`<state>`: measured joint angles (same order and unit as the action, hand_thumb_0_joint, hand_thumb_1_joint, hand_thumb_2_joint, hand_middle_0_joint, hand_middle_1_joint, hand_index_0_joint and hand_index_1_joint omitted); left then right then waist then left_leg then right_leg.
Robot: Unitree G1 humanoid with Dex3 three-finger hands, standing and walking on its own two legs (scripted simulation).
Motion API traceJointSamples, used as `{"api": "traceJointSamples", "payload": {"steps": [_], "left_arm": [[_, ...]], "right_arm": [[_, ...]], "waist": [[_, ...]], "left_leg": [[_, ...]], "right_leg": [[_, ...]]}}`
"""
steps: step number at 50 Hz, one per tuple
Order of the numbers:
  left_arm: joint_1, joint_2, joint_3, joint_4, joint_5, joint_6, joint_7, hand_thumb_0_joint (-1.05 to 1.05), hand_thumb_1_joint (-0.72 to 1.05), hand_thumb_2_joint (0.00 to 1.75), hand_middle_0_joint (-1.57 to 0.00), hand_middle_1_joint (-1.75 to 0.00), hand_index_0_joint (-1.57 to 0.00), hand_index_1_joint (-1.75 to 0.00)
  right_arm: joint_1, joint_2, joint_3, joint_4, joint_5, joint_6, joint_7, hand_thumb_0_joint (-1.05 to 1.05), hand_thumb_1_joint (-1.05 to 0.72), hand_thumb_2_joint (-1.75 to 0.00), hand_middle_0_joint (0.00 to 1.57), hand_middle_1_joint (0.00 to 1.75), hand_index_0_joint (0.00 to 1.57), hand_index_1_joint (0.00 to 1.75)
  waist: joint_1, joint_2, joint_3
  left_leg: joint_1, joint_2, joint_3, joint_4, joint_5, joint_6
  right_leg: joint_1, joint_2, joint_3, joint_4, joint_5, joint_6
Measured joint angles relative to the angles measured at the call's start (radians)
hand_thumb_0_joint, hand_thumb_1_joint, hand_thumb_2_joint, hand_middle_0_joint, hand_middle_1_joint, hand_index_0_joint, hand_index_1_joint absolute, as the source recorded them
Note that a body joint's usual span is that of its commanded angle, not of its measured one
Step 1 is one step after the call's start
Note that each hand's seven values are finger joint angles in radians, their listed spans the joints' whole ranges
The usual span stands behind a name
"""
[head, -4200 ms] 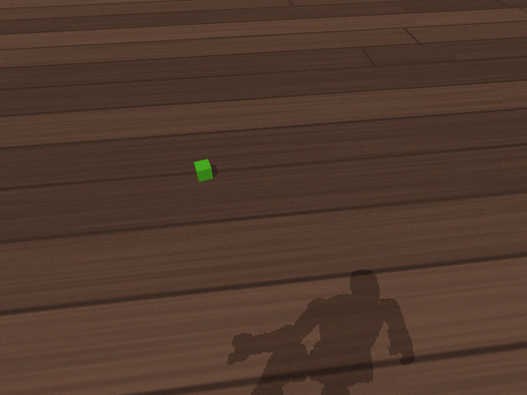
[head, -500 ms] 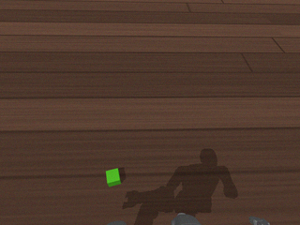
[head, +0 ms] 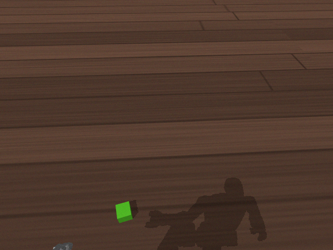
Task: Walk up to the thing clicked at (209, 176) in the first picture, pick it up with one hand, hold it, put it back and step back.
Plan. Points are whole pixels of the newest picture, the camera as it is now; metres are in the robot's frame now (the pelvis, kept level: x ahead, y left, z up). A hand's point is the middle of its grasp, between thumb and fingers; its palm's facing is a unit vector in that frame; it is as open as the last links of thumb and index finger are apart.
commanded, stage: walk up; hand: left
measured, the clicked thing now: (124, 212) +0.45 +0.24 -0.74
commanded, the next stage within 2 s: stand in 0.78 s
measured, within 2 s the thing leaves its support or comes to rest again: neither
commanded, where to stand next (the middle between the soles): +0.07 +0.00 m, yaw +1 degrees
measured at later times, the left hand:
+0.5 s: hand out of the picture +0.08 +0.26 -0.15, palm faces +0.00 -0.94 -0.34, open 7.4 cm
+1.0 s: hand out of the picture +0.11 +0.25 -0.15, palm faces -0.01 -0.94 -0.34, open 7.4 cm
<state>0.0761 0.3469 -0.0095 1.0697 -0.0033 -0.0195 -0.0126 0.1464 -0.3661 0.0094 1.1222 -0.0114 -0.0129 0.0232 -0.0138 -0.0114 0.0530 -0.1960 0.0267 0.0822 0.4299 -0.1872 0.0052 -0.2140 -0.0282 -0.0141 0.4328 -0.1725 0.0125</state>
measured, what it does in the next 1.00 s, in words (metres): stands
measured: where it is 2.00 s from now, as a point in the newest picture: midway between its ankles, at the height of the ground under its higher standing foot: outside the picture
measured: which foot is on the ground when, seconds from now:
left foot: down 0.00-1.00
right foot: down 0.00-1.00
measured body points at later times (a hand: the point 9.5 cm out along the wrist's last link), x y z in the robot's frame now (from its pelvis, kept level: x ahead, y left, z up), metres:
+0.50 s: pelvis +0.02 +0.00 +0.01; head +0.02 +0.00 +0.46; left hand +0.08 +0.31 -0.13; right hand +0.12 -0.29 -0.13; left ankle +0.03 +0.12 -0.74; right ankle +0.04 -0.13 -0.74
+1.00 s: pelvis +0.03 +0.00 +0.01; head +0.04 +0.00 +0.46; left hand +0.11 +0.30 -0.12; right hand +0.11 -0.30 -0.13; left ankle +0.03 +0.12 -0.74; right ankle +0.04 -0.13 -0.74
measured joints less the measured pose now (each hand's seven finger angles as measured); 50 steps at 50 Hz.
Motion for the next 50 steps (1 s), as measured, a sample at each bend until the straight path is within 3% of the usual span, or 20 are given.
{"api": "traceJointSamples", "payload": {"steps": [30,50], "left_arm": [[0.02,-0.006,0.007,0.119,0.006,0.011,0.005,0.01,0.91,0.9,-0.21,-0.3,-0.2,-0.3],[0.0,-0.005,0.011,0.088,0.008,0.012,0.008,0.01,0.91,0.9,-0.21,-0.3,-0.2,-0.3]], "right_arm": [[-0.094,0.021,-0.016,0.045,0.004,0.001,-0.01,0.0,-0.9,-0.89,0.2,0.3,0.21,0.3],[-0.072,0.019,-0.014,0.047,0.0,0.001,-0.018,0.0,-0.9,-0.89,0.2,0.3,0.21,0.3]], "waist": [[0.028,0.027,-0.006],[0.005,0.011,-0.005]], "left_leg": [[0.078,-0.012,-0.007,-0.111,0.026,0.002],[0.104,-0.007,-0.011,-0.134,0.025,-0.008]], "right_leg": [[0.083,-0.007,-0.01,-0.112,0.023,0.01],[0.102,-0.002,-0.014,-0.118,0.012,0.003]]}}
